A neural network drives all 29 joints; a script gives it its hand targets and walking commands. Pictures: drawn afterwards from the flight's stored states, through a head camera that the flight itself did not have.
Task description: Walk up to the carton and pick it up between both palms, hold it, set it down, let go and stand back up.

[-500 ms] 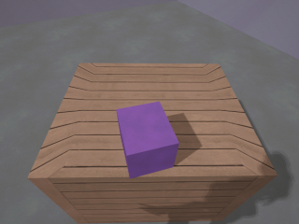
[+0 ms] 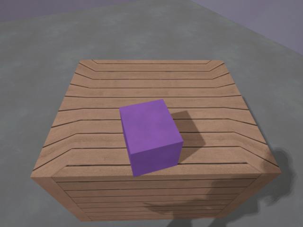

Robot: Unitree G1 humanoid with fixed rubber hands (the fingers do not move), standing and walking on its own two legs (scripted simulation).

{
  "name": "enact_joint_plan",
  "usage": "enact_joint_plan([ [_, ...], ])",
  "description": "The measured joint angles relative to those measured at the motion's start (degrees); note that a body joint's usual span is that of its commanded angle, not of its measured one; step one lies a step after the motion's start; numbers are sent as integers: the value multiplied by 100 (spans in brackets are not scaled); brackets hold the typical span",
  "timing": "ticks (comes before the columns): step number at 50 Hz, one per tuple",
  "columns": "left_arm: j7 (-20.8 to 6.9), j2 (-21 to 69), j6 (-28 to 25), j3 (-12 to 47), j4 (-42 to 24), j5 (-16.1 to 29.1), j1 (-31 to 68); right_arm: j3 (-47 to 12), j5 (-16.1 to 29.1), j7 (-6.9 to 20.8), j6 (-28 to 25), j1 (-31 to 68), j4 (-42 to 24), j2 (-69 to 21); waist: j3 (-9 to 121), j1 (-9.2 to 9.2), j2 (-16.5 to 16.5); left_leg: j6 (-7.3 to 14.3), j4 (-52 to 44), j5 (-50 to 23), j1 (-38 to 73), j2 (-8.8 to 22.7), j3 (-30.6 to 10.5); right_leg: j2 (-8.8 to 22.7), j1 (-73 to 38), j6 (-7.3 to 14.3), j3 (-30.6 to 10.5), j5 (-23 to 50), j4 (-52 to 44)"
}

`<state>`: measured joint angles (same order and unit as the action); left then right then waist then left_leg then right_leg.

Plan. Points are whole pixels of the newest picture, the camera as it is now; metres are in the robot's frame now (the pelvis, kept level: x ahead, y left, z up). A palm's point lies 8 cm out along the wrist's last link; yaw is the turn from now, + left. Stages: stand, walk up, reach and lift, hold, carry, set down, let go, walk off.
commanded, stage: stand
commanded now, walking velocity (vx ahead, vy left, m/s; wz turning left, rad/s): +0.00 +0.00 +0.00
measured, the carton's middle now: (148, 136) +0.42 +0.02 -0.06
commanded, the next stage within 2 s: none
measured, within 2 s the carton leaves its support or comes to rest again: neither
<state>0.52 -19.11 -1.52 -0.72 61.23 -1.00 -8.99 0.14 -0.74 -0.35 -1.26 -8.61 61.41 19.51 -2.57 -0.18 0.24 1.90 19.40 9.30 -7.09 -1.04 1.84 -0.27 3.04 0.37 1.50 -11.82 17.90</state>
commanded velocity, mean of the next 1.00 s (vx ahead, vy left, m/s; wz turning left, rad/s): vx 0.00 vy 0.00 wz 0.00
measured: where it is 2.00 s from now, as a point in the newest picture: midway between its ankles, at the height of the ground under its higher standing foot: outside the picture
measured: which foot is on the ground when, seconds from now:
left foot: down 0.00-1.00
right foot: down 0.00-1.00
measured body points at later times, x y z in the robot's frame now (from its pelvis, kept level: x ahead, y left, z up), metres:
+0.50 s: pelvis +0.00 +0.00 +0.00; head +0.01 +0.01 +0.45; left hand +0.08 +0.30 -0.13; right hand +0.08 -0.29 -0.13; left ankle +0.02 +0.10 -0.75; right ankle -0.02 -0.11 -0.75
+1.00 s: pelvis +0.01 +0.00 +0.00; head +0.02 +0.01 +0.45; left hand +0.09 +0.30 -0.13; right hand +0.10 -0.30 -0.13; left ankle +0.02 +0.10 -0.75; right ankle -0.02 -0.12 -0.75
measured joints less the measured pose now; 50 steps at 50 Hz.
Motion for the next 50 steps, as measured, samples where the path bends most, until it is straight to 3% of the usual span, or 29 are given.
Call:
enact_joint_plan([
  [50, 14, -25, 20, 3, 69, 27, 120, 27, 21, 0, -9, 207, 167, 10, -15, 12, 32, 32, -160, 22, 101, -79, -32, 74, -93, -60, -40, -46, -126],
])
